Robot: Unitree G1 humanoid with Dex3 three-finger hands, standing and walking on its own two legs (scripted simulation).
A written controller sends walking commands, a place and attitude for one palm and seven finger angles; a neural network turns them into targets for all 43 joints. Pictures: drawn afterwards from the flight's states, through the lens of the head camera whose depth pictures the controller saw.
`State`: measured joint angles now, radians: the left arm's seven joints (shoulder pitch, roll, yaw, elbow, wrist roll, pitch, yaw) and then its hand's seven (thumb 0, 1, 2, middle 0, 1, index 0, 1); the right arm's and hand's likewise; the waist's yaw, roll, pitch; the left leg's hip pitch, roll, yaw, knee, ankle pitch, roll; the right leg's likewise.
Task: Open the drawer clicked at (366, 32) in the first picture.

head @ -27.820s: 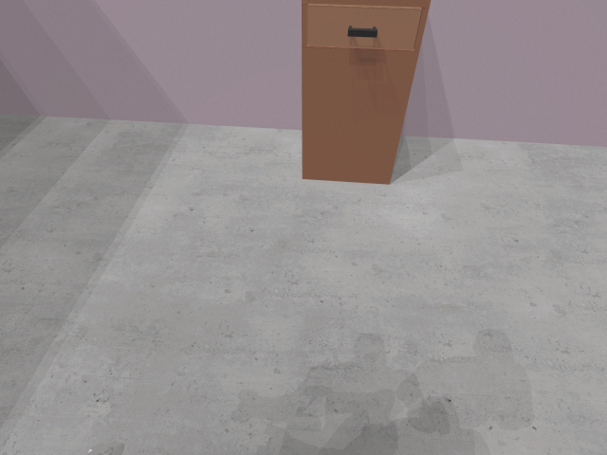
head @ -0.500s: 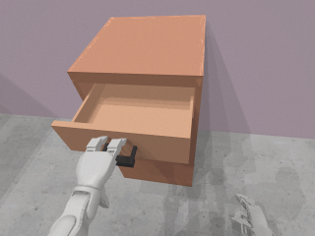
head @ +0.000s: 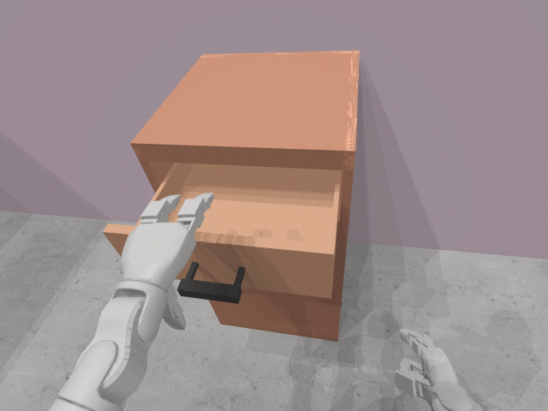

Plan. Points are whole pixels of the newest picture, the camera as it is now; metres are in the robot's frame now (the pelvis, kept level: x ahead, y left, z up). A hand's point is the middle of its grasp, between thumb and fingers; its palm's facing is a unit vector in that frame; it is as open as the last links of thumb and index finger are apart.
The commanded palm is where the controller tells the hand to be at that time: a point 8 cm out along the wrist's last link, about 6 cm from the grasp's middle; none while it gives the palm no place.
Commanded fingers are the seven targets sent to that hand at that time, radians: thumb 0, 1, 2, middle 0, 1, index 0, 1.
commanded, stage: lift the hand off the handle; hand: left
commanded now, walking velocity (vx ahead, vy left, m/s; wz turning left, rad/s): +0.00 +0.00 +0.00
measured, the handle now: (213, 280) +0.32 +0.17 -0.02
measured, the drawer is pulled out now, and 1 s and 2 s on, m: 0.19 0.19 0.19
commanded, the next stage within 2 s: draw the hand back to the body in 0.32 s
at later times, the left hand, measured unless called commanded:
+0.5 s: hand (174, 257) +0.27 +0.17 +0.12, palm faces +0.11 -0.12 -0.99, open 16.2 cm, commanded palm +0.23 +0.19 +0.18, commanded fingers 0.00 -0.50 0.30 -0.15 -0.30 -0.15 -0.30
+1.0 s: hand (127, 277) +0.24 +0.23 +0.12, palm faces +0.10 -0.08 -0.99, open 16.2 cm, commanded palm +0.19 +0.23 +0.18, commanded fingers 0.00 -0.50 0.30 -0.15 -0.30 -0.15 -0.30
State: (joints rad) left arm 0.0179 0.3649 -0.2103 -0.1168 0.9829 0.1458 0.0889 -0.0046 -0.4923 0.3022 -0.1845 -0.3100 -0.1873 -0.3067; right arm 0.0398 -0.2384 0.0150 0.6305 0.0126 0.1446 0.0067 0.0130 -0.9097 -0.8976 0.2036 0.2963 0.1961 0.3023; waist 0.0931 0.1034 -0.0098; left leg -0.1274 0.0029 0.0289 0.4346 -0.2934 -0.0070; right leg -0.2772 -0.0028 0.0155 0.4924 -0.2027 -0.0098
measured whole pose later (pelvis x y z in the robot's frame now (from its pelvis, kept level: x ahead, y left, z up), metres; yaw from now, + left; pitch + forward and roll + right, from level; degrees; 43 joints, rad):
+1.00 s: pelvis +0.00 +0.00 +0.00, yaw +1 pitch -1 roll +0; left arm 0.24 0.49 -0.02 -0.35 0.88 0.06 0.03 0.00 -0.49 0.30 -0.18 -0.31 -0.18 -0.30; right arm 0.06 -0.27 0.02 0.61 0.02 0.15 0.01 0.01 -0.91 -0.90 0.20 0.30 0.19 0.30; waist 0.10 0.12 0.00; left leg -0.11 0.01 0.01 0.42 -0.29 -0.01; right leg -0.24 0.00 0.00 0.45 -0.19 -0.01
